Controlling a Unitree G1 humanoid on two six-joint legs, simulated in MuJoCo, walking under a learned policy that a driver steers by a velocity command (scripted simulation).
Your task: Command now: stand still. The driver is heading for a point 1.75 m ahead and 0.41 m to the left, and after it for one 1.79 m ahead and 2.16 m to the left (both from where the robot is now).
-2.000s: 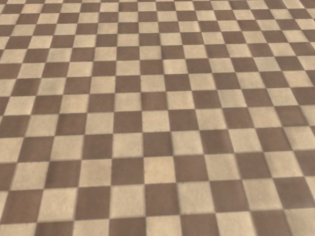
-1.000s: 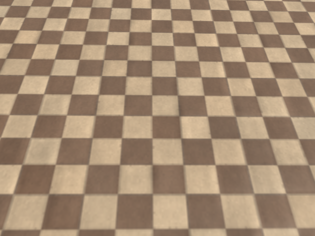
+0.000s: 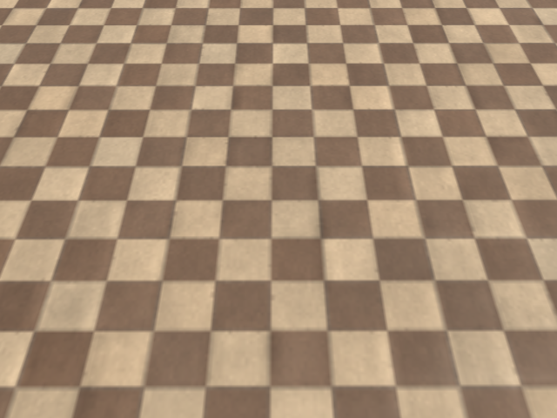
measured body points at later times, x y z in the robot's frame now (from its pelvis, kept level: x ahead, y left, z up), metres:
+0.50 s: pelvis +0.01 +0.00 +0.00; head +0.02 +0.00 +0.45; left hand +0.08 +0.25 -0.15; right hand -0.04 -0.22 -0.16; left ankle -0.07 +0.11 -0.73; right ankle +0.07 -0.11 -0.73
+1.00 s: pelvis +0.01 +0.01 +0.00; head +0.03 +0.01 +0.45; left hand +0.08 +0.25 -0.15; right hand -0.04 -0.22 -0.15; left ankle -0.07 +0.11 -0.73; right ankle +0.07 -0.11 -0.73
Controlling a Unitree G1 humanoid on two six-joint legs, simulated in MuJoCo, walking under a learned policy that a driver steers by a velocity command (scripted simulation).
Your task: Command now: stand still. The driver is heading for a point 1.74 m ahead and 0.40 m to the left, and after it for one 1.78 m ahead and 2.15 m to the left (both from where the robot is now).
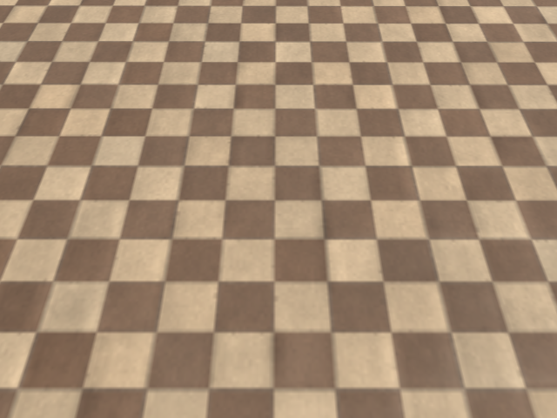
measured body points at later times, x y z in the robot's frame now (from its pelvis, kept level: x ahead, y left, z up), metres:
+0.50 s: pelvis +0.08 -0.04 -0.01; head +0.10 -0.05 +0.44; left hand +0.16 +0.23 -0.14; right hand +0.00 -0.28 -0.17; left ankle -0.08 +0.10 -0.71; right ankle +0.11 -0.13 -0.73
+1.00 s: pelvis +0.34 +0.01 -0.02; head +0.38 +0.01 +0.43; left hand +0.24 +0.26 -0.16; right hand +0.56 -0.22 -0.12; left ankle +0.48 +0.11 -0.74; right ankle +0.11 -0.13 -0.72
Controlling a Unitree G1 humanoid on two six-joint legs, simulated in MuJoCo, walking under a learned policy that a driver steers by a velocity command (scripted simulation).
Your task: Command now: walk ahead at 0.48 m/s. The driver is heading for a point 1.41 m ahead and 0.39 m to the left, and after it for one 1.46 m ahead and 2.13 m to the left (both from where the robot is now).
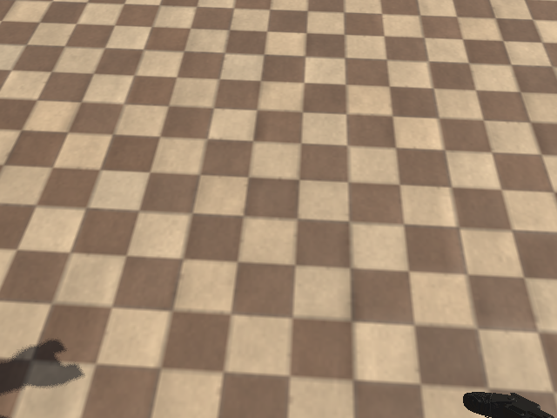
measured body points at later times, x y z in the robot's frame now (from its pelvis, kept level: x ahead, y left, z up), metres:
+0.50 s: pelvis +0.28 +0.00 +0.02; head +0.31 +0.00 +0.47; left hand +0.48 +0.23 -0.08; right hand +0.24 -0.27 -0.12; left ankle +0.14 +0.10 -0.71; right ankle +0.46 -0.14 -0.69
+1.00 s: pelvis +0.55 +0.00 +0.03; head +0.57 +0.01 +0.47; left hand +0.48 +0.27 -0.11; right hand +0.80 -0.18 -0.08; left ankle +0.68 +0.19 -0.67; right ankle +0.46 -0.13 -0.71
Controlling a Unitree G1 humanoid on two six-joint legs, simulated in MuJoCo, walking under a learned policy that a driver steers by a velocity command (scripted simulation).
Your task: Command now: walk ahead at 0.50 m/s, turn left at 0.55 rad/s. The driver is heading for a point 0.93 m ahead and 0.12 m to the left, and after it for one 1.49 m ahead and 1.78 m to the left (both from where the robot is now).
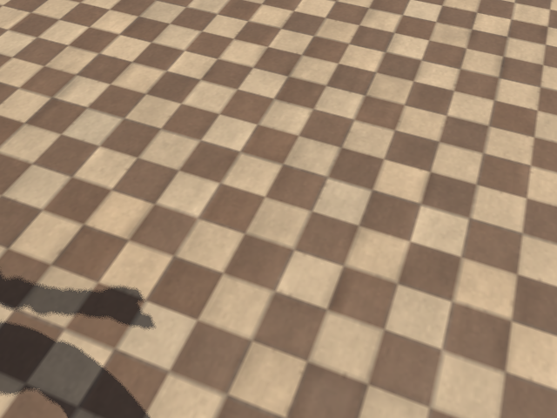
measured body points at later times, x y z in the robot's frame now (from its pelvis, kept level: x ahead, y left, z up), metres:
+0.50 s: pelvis +0.28 +0.06 +0.01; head +0.30 +0.08 +0.46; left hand +0.43 +0.34 -0.09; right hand +0.39 -0.21 -0.10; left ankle +0.19 +0.12 -0.74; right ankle +0.50 -0.06 -0.69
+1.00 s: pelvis +0.56 +0.08 +0.01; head +0.59 +0.08 +0.46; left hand +0.51 +0.35 -0.12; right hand +0.81 -0.11 -0.09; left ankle +0.69 +0.29 -0.68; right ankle +0.52 -0.03 -0.74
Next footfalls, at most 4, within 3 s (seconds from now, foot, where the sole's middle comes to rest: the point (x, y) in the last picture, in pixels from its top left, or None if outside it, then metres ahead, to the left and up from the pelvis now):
0.10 left None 0.23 0.13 -0.77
0.62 right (315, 386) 0.56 -0.02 -0.77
1.16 left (203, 295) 0.79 0.29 -0.77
1.66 right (271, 208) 1.11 0.13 -0.77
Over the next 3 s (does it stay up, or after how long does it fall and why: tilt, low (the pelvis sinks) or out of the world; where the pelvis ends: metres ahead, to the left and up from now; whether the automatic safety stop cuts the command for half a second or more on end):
stays up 1.36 0.53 0.00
